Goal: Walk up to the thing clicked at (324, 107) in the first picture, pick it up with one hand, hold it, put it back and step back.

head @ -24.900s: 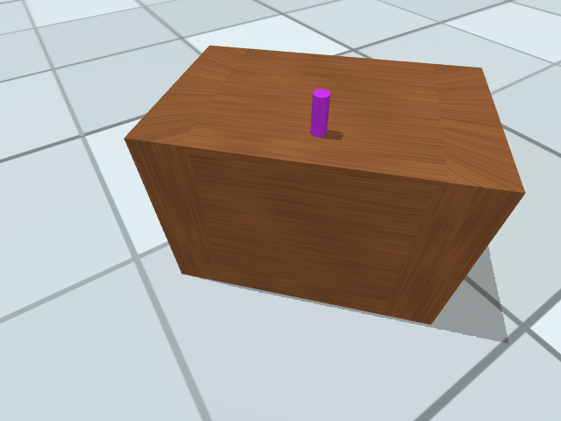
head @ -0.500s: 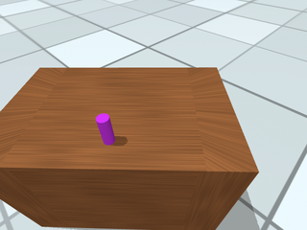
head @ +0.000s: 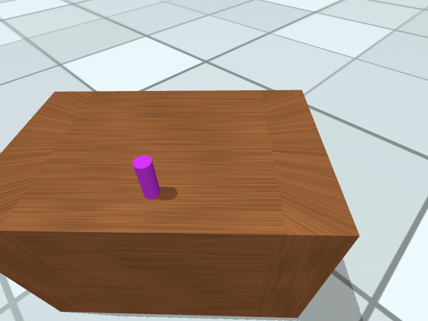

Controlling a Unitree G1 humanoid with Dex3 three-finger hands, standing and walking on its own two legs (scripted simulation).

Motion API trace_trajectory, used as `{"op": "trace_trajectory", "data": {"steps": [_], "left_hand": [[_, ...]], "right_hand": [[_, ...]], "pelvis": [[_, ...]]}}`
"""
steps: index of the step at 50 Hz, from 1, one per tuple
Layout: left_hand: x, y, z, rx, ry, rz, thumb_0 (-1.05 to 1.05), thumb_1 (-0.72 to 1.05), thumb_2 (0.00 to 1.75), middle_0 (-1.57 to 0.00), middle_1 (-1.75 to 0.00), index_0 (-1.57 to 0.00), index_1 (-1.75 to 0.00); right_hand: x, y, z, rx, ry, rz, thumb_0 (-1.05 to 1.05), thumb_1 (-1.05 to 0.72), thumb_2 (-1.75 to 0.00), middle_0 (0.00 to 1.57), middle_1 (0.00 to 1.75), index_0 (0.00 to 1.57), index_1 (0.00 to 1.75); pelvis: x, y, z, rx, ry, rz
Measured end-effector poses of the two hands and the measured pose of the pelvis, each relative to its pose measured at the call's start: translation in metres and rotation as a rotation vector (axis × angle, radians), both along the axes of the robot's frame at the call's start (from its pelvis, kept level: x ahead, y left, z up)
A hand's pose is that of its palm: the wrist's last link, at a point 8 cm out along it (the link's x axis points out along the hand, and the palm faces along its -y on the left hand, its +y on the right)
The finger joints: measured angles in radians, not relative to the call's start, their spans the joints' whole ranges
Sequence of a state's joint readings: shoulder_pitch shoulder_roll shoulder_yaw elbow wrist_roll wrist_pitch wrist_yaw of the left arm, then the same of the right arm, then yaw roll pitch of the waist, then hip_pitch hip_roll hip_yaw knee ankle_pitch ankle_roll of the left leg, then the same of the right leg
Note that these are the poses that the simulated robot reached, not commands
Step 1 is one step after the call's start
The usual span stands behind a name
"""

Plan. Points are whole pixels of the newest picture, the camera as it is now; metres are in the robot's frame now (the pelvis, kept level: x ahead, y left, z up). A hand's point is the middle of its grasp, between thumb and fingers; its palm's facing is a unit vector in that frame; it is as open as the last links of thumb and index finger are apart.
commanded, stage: home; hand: left
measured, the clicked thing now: (147, 178) +0.47 +0.21 -0.02
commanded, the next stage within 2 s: stand in 0.92 s
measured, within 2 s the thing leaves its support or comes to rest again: neither
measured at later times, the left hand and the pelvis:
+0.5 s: hand out of the picture +0.10 +0.25 -0.15, palm faces -0.04 -0.94 -0.35, open 17.5 cm; pelvis +0.02 +0.00 +0.00, yaw +0 degrees
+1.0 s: hand out of the picture +0.09 +0.26 -0.15, palm faces -0.03 -0.94 -0.35, open 17.5 cm; pelvis +0.03 +0.00 +0.00, yaw +0 degrees
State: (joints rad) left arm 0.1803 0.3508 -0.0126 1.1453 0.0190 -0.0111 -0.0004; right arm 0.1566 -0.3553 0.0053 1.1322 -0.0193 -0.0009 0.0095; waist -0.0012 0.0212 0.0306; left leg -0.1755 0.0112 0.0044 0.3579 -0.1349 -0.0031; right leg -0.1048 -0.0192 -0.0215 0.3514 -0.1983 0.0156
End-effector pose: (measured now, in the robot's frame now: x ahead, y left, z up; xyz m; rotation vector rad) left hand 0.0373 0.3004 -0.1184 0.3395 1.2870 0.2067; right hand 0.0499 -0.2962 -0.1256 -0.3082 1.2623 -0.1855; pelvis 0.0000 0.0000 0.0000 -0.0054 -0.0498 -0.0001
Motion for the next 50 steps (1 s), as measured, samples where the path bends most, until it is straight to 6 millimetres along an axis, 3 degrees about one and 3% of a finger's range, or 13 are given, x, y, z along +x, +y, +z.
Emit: {"op": "trace_trajectory", "data": {"steps": [25,50], "left_hand": [[0.054,-0.007,0.002,-0.014,-0.061,-0.02,-0.01,-0.54,0.04,-0.05,-0.05,-0.06,-0.05],[0.051,0.0,0.002,-0.009,-0.043,-0.005,-0.01,-0.55,0.04,-0.05,-0.05,-0.06,-0.05]], "right_hand": [[0.038,-0.003,0.007,-0.017,-0.034,0.004,0.01,-0.9,-0.9,0.2,0.3,0.21,0.3],[0.042,0.002,0.005,-0.01,-0.022,0.001,0.01,-0.9,-0.9,0.2,0.3,0.21,0.3]], "pelvis": [[0.023,-0.001,0.002,0.002,0.008,-0.006],[0.028,0.003,0.002,0.004,0.008,-0.002]]}}
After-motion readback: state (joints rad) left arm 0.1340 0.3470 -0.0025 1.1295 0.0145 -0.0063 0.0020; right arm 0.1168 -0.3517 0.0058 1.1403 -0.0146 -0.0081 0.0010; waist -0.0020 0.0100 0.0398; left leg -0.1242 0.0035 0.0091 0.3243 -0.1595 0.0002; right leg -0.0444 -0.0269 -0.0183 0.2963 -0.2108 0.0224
